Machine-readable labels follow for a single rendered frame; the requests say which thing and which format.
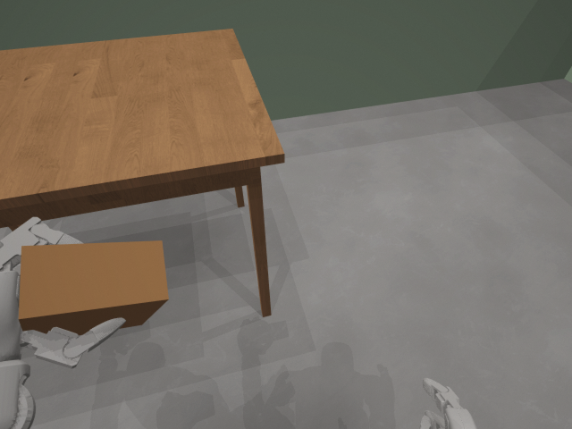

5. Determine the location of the table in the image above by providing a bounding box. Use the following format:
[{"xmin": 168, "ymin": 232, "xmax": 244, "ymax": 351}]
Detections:
[{"xmin": 0, "ymin": 29, "xmax": 285, "ymax": 317}]

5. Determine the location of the robot left forearm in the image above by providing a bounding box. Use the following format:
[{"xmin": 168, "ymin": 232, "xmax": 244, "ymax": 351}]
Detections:
[{"xmin": 0, "ymin": 360, "xmax": 36, "ymax": 429}]

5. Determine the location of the left robot hand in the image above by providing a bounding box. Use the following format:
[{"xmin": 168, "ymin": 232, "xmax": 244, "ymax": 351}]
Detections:
[{"xmin": 0, "ymin": 217, "xmax": 126, "ymax": 369}]

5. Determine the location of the right robot hand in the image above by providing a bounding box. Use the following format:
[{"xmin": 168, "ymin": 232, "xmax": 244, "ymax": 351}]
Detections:
[{"xmin": 420, "ymin": 378, "xmax": 477, "ymax": 429}]

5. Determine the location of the sponge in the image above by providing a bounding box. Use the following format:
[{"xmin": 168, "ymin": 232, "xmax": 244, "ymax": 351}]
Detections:
[{"xmin": 19, "ymin": 240, "xmax": 169, "ymax": 335}]

